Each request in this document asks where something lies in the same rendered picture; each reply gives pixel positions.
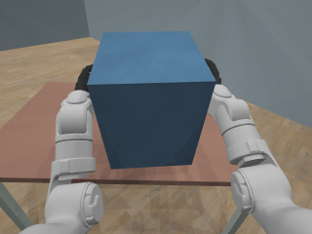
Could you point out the robot right upper arm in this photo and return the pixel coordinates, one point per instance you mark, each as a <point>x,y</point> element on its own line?
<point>263,192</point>

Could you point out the left robot hand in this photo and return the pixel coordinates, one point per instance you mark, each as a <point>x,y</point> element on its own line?
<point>83,79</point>

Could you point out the carton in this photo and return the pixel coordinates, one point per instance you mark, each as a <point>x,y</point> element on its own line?
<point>151,91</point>

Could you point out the robot left forearm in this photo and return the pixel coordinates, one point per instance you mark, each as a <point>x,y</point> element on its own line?
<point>74,141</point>

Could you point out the table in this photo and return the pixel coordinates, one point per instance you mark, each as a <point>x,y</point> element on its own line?
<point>28,148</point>

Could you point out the robot right forearm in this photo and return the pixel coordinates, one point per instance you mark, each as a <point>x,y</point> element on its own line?
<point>244,147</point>

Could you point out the robot left upper arm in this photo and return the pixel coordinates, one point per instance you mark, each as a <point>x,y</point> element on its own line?
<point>71,209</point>

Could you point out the right robot hand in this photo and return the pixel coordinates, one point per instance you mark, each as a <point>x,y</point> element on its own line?
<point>214,71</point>

